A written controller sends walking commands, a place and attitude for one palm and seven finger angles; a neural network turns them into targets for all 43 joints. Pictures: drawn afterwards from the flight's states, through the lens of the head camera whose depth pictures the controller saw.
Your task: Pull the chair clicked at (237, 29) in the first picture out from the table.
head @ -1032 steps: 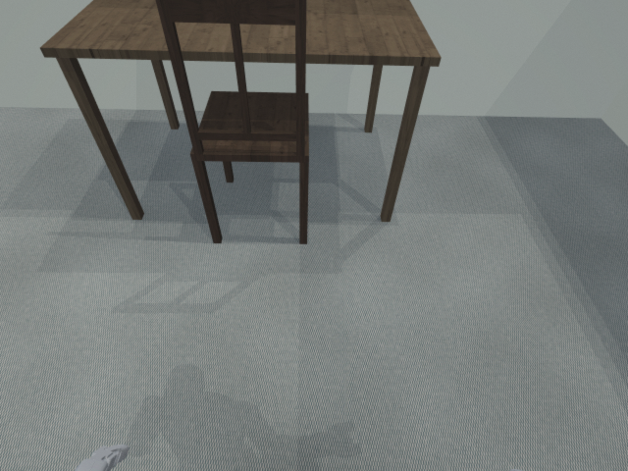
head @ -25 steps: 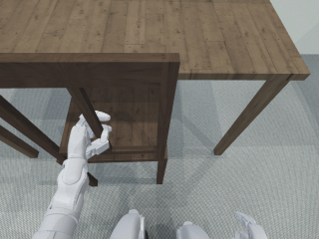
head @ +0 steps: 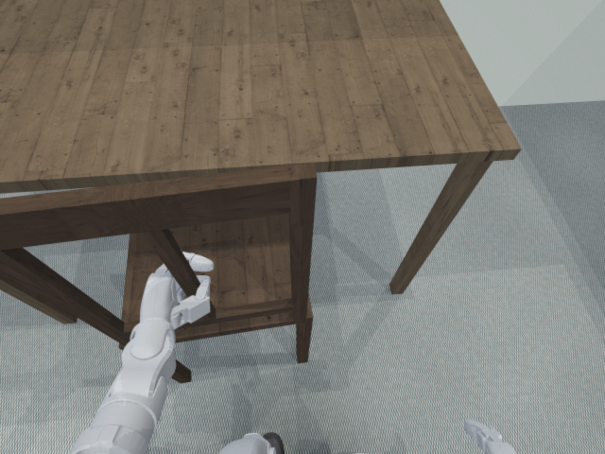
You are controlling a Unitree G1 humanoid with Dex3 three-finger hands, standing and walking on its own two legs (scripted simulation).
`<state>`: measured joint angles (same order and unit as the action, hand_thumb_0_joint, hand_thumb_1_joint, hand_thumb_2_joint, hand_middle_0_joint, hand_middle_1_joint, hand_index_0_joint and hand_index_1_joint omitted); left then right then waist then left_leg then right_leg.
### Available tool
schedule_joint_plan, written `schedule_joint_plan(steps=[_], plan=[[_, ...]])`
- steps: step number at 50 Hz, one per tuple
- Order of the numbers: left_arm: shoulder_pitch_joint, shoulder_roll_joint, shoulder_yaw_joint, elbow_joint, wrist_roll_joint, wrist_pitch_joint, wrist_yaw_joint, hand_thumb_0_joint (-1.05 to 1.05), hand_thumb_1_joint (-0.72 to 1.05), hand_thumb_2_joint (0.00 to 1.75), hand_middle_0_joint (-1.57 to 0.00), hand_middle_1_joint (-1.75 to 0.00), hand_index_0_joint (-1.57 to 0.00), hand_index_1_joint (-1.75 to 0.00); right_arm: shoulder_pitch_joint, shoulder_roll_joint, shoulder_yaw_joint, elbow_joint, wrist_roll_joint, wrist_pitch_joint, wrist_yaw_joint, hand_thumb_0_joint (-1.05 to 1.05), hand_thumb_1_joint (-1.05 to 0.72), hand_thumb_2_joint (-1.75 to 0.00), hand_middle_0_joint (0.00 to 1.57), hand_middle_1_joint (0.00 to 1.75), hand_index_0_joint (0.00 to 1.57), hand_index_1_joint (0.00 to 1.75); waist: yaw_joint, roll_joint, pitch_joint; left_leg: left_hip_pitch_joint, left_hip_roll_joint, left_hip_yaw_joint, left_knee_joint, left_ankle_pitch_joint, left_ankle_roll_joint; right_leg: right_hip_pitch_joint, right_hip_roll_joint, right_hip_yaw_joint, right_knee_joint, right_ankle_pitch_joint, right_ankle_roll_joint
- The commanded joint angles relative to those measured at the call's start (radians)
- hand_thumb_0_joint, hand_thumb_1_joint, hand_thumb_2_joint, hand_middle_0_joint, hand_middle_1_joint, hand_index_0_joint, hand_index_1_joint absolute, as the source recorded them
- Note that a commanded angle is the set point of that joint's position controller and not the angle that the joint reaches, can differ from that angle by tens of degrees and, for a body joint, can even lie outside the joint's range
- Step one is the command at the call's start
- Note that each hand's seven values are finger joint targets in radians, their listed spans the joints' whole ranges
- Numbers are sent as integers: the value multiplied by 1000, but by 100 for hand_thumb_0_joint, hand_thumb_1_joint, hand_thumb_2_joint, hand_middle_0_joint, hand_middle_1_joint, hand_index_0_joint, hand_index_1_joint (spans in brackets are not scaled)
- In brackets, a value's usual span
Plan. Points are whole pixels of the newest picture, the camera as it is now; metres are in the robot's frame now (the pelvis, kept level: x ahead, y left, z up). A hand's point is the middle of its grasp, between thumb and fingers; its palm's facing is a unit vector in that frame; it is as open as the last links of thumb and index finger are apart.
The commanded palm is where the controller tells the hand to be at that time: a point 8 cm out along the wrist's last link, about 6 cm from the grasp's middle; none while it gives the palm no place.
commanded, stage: step backward, pulling the chair out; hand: left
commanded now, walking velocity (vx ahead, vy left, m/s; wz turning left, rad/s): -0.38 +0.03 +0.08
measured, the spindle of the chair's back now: (188, 280) +0.36 +0.17 -0.06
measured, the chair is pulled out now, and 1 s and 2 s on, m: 0.08 0.15 0.27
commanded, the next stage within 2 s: none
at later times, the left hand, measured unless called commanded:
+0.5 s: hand (209, 346) +0.26 +0.13 -0.06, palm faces +0.00 -0.99 -0.16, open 5.2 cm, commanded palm +0.25 +0.18 -0.06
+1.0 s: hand (210, 347) +0.26 +0.13 -0.06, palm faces +0.00 -0.99 -0.16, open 5.3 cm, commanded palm +0.23 +0.19 -0.07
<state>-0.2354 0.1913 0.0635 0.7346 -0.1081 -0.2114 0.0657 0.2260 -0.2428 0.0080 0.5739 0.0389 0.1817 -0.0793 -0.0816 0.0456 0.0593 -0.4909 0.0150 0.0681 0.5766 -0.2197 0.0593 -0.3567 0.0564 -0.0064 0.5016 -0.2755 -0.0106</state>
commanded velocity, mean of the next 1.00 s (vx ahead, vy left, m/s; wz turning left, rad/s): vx -0.38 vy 0.02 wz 0.06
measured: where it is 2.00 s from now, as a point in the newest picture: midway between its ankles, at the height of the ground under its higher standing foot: outside the picture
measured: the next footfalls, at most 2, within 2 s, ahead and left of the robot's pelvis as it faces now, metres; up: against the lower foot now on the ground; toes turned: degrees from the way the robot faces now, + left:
left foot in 0.98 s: -0.09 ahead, +0.19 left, +0.00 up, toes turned +3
left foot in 1.62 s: -0.14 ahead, +0.13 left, +0.00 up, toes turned +3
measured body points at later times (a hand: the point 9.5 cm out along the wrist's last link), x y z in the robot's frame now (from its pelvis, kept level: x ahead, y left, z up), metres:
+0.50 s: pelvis -0.05 +0.00 +0.00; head +0.00 +0.00 +0.45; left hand +0.26 +0.18 -0.05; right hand +0.05 -0.26 -0.12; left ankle +0.04 +0.08 -0.73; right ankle -0.02 -0.12 -0.73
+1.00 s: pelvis -0.06 +0.01 +0.00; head +0.03 +0.00 +0.44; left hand +0.26 +0.18 -0.05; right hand +0.07 -0.27 -0.13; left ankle -0.13 +0.19 -0.73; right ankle -0.02 -0.12 -0.73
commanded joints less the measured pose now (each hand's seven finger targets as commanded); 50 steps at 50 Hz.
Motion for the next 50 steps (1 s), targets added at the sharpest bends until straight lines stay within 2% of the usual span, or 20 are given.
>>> schedule_joint_plan(steps=[1, 3, 4, 7, 8, 16, 18, 25, 29, 31, 34, 36, 37, 38, 40, 43, 46, 47, 49, 50], plan=[[-136, 151, -19, -193, 56, -32, 17, 0, 90, 90, -50, -145, -50, -145, 4, -136, -53, -104, -1, -41, -23, 0, -90, -90, 20, 30, 20, 30, 26, 41, -443, 342, 129, -140, -35, 464, -24, 143, -147, 74, -26, 530, 3], [-163, 192, 2, -176, 66, -28, 28, 0, 90, 90, -50, -145, -50, -145, 7, -148, -57, -90, -3, -43, -29, 0, -90, -90, 20, 30, 20, 30, 27, 82, -428, 361, 131, -147, -43, 465, -17, 112, -141, 73, -29, 472, 12], [-169, 165, -20, -163, 66, -22, 28, 0, 90, 90, -50, -145, -50, -145, 5, -137, -52, -85, -2, -43, -27, 0, -90, -90, 20, 30, 20, 30, 26, 90, -430, 365, 133, -148, -48, 455, -18, 110, -140, 69, -24, 447, 12], [-213, 151, -44, -118, 62, -21, 30, 0, 90, 90, -50, -145, -50, -145, 1, -136, -49, -76, 3, -50, -30, 0, -90, -90, 20, 30, 20, 30, 25, 57, -378, 341, 123, -161, -72, 335, -13, 69, -131, 63, -59, 306, 13], [-211, 182, -20, -105, 64, -23, 34, 0, 90, 90, -50, -145, -50, -145, 0, -145, -54, -71, 0, -54, -34, 0, -90, -90, 20, 30, 20, 30, 29, 60, -370, 332, 125, -168, -83, 306, -11, 71, -131, 66, -65, 277, 12], [-275, 115, -85, -19, 54, -55, 38, 0, 90, 90, -50, -145, -50, -145, -8, -138, -49, -49, 6, -105, -38, 0, -90, -90, 20, 30, 20, 30, 28, -10, -251, 292, 98, -181, -122, -98, -19, -40, -161, 106, -176, -98, -21], [-279, 144, -63, 3, 58, -63, 45, 0, 90, 90, -50, -145, -50, -145, -2, -150, -53, -37, 2, -121, -43, 0, -90, -90, 20, 30, 20, 30, 31, -8, -236, 304, 102, -198, -128, -118, -19, -65, -157, 107, -184, -141, -27], [-329, 93, -93, -5, 59, -61, 46, 0, 90, 90, -50, -145, -50, -145, -19, -145, -42, -22, -16, -151, -43, 0, -90, -90, 20, 30, 20, 30, 45, 93, -263, 248, 236, -373, -296, -128, 44, 0, -62, 51, 100, -110, -18], [-301, 97, -80, -9, 67, -55, 45, 0, 90, 90, -50, -145, -50, -145, 2, -141, -45, -8, -26, -162, -40, 0, -90, -90, 20, 30, 20, 30, 45, 56, -304, 301, 237, -313, -209, 86, 52, 50, -73, 55, 50, -29, -17], [-301, 96, -80, -32, 69, -55, 41, 0, 90, 90, -50, -145, -50, -145, -8, -137, -47, -11, -25, -168, -37, 0, -90, -90, 20, 30, 20, 30, 46, 51, -297, 242, 216, -282, -188, 52, 44, 100, -86, 61, 14, 3, -20], [-255, 120, -56, -40, 64, -48, 40, 0, 90, 90, -50, -145, -50, -145, -30, -135, -57, -18, -22, -173, -38, 0, -90, -90, 20, 30, 20, 30, 55, -2, -245, 109, 160, -230, -136, -151, 8, 123, -159, 158, -77, -91, -50], [-268, 130, -59, -59, 66, -61, 51, 0, 90, 90, -50, -145, -50, -145, -4, -131, -64, -12, -10, -179, -34, 0, -90, -90, 20, 30, 20, 30, 38, -148, -254, 172, 28, -119, 120, -190, -65, 15, -338, 347, -250, -180, -124], [-265, 142, -43, -35, 70, -59, 61, 0, 90, 90, -50, -145, -50, -145, -22, -134, -64, -1, -9, -176, -32, 0, -90, -90, 20, 30, 20, 30, 54, -163, -249, 177, -12, -113, 303, -200, -86, -23, -420, 390, -293, -116, -155], [-232, 147, -27, -27, 76, -47, 66, 0, 90, 90, -50, -145, -50, -145, -32, -138, -68, 3, -12, -178, -31, 0, -90, -90, 20, 30, 20, 30, 74, -148, -272, 129, -26, -152, 417, -257, -91, 17, -454, 393, -271, 56, -189], [-253, 132, -34, -43, 82, -32, 60, 0, 90, 90, -50, -145, -50, -145, -66, -112, -50, 3, -15, -188, -24, 0, -90, -90, 20, 30, 20, 30, 73, -98, -302, 4, 2, -217, 405, -292, -87, 231, -473, 315, -139, 502, -209], [-254, 163, 2, -38, 93, -21, 67, 0, 90, 90, -50, -145, -50, -145, -66, -120, -40, 28, -11, -181, -31, 0, -90, -90, 20, 30, 20, 30, 52, -102, -315, 17, 17, -200, 230, -255, -93, 354, -410, 189, -36, 800, -140], [-258, 100, -43, -77, 83, -9, 58, 0, 90, 90, -50, -145, -50, -145, -40, -121, -47, 33, -13, -166, -47, 0, -90, -90, 20, 30, 20, 30, 47, -145, -352, 87, 33, -144, -40, -77, -94, 436, -347, 123, 30, 913, -88], [-275, 83, -65, -99, 79, -5, 53, 0, 90, 90, -50, -145, -50, -145, -26, -128, -51, 30, -13, -159, -53, 0, -90, -90, 20, 30, 20, 30, 40, -169, -369, 137, 59, -136, -123, 76, -88, 435, -318, 89, 64, 916, -63], [-284, 38, -109, -157, 70, 3, 45, 0, 90, 90, -50, -145, -50, -145, -15, -147, -67, -7, -15, -140, -58, 0, -90, -90, 20, 30, 20, 30, 39, -104, -389, 330, 142, -150, -114, 599, -58, 299, -203, 8, 91, 793, 7], [-292, 11, -130, -175, 78, -3, 36, 0, 90, 90, -50, -145, -50, -145, 4, -145, -76, -16, -15, -134, -47, 0, -90, -90, 20, 30, 20, 30, 33, -89, -399, 404, 156, -123, -70, 698, -54, 253, -170, -3, 79, 735, 15]])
